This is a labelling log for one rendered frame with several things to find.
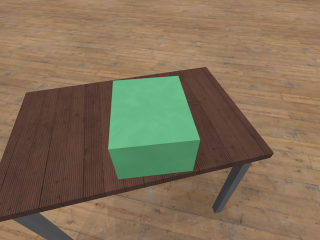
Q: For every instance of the table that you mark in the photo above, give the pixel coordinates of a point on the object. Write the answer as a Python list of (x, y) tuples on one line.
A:
[(57, 153)]

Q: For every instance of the carton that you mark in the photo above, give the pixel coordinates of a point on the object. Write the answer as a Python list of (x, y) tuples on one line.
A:
[(152, 131)]

